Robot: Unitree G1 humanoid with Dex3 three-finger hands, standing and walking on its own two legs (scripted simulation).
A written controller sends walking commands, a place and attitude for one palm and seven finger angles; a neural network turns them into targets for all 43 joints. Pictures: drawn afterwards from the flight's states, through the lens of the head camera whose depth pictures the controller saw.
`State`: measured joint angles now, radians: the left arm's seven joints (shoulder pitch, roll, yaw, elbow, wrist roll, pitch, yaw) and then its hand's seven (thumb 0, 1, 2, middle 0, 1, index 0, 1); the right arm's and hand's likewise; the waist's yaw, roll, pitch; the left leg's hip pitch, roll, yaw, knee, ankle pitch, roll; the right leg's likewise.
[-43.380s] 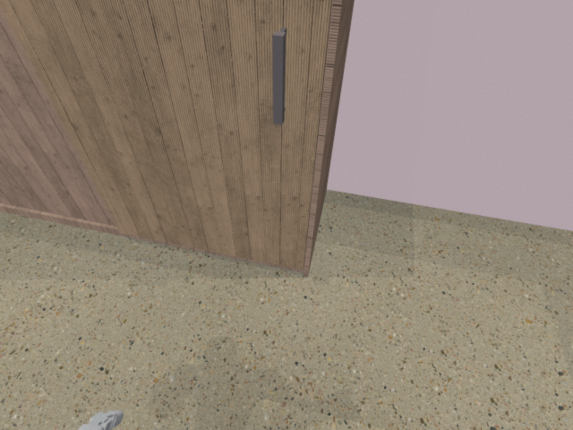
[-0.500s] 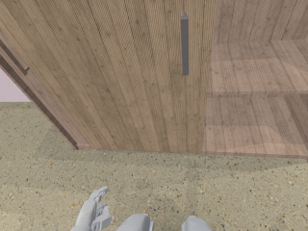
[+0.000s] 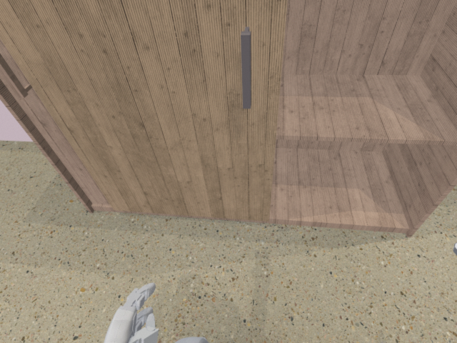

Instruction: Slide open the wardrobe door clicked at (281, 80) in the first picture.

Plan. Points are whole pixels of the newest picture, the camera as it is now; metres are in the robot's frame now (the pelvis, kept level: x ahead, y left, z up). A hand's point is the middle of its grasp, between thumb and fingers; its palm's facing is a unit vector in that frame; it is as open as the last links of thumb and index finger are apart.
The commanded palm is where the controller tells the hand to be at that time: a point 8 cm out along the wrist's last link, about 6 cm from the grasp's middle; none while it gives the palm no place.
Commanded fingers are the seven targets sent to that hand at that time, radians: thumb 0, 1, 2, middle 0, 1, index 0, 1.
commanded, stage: stop stepping back and stand still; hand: right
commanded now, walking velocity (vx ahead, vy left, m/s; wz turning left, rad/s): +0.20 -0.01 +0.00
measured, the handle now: (247, 69) +0.76 -0.01 +0.10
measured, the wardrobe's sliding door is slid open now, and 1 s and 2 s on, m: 0.65 0.65 0.65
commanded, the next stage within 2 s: let the arm hang, fingers relaxed in 0.90 s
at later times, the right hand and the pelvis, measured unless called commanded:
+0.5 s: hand out of the picture +0.23 -0.27 +0.18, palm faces +0.42 +0.78 -0.47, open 7.4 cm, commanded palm +0.16 -0.32 +0.18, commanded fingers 0.00 -0.90 -0.90 0.20 0.30 0.20 0.30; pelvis +0.03 -0.01 +0.00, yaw -2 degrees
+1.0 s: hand out of the picture +0.25 -0.28 +0.17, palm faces +0.42 +0.78 -0.46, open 7.4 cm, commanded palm none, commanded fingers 0.00 -0.90 -0.90 0.20 0.30 0.20 0.30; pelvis +0.05 -0.02 +0.01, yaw -1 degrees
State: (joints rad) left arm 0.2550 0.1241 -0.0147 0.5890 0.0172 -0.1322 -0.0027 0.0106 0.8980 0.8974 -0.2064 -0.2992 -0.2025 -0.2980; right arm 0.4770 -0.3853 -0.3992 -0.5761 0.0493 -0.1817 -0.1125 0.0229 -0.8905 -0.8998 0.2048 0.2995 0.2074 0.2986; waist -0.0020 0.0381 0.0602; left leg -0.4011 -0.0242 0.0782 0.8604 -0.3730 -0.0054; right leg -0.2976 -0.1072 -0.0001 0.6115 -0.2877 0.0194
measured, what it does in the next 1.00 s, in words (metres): steps on the spot: left foot, then right foot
